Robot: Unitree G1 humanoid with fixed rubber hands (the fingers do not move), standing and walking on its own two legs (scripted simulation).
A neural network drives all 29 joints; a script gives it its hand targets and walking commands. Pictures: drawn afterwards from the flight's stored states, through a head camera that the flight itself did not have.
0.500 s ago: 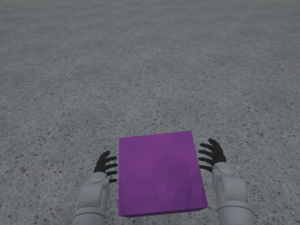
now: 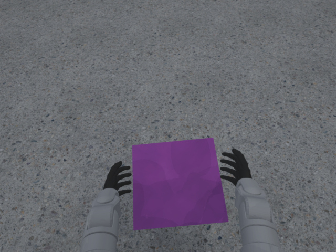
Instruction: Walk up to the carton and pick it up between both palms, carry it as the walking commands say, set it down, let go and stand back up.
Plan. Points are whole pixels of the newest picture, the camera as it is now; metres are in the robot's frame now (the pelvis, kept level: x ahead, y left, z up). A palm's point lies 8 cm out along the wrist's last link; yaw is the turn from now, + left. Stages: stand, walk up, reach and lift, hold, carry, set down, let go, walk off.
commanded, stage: set down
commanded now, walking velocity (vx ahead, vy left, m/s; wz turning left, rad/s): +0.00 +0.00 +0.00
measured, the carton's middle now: (176, 184) +0.34 -0.01 -0.15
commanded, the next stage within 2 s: none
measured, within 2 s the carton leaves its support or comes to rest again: neither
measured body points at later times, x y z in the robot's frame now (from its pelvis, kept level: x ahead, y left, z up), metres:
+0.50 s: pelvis -0.04 +0.00 -0.07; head +0.14 -0.01 +0.35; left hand +0.32 +0.16 -0.15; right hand +0.33 -0.17 -0.13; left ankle +0.02 +0.12 -0.73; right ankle +0.03 -0.11 -0.73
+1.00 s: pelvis -0.06 +0.00 -0.15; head +0.17 +0.00 +0.24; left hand +0.35 +0.16 -0.25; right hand +0.35 -0.16 -0.23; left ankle +0.02 +0.12 -0.73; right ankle +0.03 -0.11 -0.73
